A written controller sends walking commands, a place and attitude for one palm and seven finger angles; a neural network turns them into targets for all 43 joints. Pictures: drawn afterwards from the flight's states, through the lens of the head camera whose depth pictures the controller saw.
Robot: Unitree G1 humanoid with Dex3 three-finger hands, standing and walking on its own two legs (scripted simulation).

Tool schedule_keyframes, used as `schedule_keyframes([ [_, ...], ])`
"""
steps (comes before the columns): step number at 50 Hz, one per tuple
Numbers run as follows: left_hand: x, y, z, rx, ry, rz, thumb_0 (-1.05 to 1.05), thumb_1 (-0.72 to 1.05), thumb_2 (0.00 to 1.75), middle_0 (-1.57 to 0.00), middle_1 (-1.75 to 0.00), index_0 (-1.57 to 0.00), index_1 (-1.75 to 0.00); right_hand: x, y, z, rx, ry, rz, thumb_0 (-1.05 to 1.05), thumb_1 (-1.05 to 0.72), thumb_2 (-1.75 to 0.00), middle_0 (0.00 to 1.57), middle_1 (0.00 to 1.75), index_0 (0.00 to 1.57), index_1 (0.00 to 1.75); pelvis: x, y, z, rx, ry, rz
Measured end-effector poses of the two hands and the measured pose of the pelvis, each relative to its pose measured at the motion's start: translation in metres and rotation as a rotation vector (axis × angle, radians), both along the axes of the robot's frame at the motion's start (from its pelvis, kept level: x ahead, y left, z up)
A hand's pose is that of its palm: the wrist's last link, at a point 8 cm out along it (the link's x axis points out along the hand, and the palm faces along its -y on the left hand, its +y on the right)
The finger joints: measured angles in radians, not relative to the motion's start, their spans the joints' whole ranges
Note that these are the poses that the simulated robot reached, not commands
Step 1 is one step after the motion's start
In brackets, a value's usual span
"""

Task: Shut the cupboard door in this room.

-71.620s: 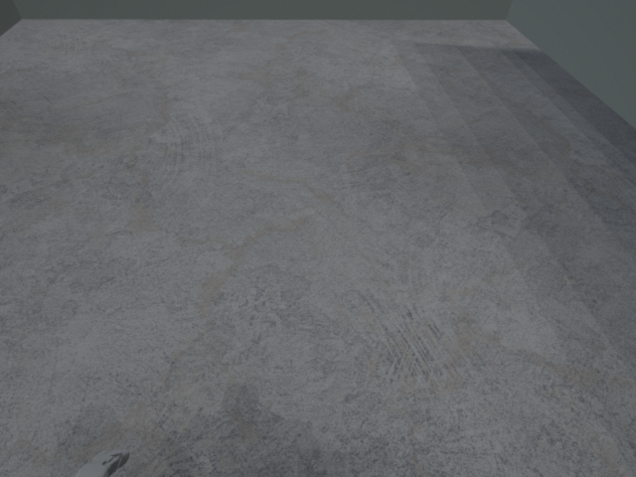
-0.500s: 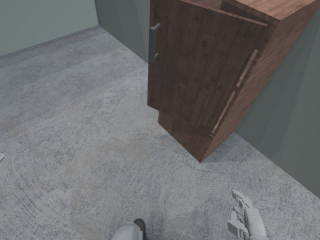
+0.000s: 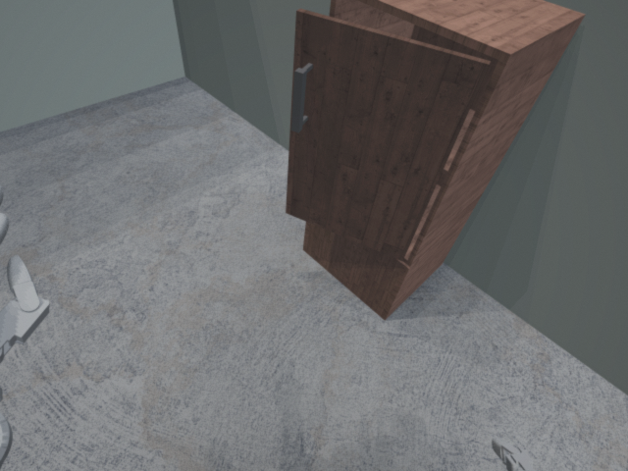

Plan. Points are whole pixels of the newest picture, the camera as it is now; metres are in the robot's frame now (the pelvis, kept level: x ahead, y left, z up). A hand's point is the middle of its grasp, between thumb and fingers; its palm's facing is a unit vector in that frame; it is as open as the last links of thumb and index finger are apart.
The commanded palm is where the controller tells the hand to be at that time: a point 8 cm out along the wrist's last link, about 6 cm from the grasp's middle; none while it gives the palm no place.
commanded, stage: stop stepping back and stand still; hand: left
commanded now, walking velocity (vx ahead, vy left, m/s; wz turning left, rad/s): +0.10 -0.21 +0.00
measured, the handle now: (302, 98) +0.87 +0.10 +0.02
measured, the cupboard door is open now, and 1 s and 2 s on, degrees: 20 20 20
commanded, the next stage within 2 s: let the arm hang, fingers relaxed in 0.42 s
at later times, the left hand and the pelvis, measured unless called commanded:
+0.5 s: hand (45, 358) +0.17 +0.25 +0.16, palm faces +0.47 -0.81 -0.34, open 7.4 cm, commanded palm none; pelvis -0.03 -0.01 +0.01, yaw -3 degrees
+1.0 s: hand out of the picture -0.03 +0.20 -0.16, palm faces +0.03 -0.97 -0.23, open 7.1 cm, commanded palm none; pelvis -0.04 +0.00 +0.01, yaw -1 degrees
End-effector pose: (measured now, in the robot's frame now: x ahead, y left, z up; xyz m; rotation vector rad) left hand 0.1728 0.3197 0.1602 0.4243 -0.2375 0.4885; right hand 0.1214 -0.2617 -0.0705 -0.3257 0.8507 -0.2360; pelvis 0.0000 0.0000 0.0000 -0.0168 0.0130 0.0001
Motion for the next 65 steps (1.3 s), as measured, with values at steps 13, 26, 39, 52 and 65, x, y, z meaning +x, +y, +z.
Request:
schedule_keyframes([
  [13, -0.03, -0.052, 0.073, 0.283, -0.021, -0.29, 0.01, 0.89, 0.9, -0.22, -0.3, -0.21, -0.3, -0.032, 0.048, 0.015, 0.191, -0.146, -0.009, 0.01, -0.9, -0.9, 0.2, 0.3, 0.21, 0.3, -0.039, -0.008, 0.014, 0.004, 0.009, -0.082],
  [26, -0.045, -0.035, 0.009, -0.041, 0.047, -0.027, 0.01, 0.89, 0.9, -0.21, -0.3, -0.21, -0.3, -0.065, -0.015, -0.005, 0.04, 0.019, -0.038, 0.01, -0.91, -0.9, 0.2, 0.3, 0.21, 0.3, -0.034, -0.007, 0.013, 0.032, -0.047, -0.04],
  [39, -0.116, -0.114, -0.273, -0.423, 1.28, -0.183, 0.01, 0.91, 0.9, -0.2, -0.3, -0.2, -0.3, -0.076, 0.017, -0.06, 0.188, 0.189, 0.002, 0.01, -0.91, -0.9, 0.19, 0.3, 0.2, 0.3, -0.043, -0.002, -0.008, 0.046, -0.031, -0.012],
  [52, -0.219, -0.074, -0.288, -0.548, 1.527, 0.068, -0.02, 0.95, 0.9, -0.21, -0.3, -0.2, -0.3, -0.132, 0.032, -0.053, 0.169, 0.41, -0.085, 0.0, -0.93, -0.9, 0.2, 0.3, 0.21, 0.3, -0.041, 0.007, 0.012, 0.011, -0.045, -0.021],
  [65, -0.247, -0.074, -0.291, -0.587, 1.605, 0.033, 0.0, 0.91, 0.9, -0.2, -0.3, -0.2, -0.3, -0.189, 0.068, -0.055, 0.217, 0.509, -0.136, 0.0, -0.91, -0.9, 0.2, 0.3, 0.2, 0.3, -0.054, 0.027, 0.018, 0.008, -0.062, -0.037],
])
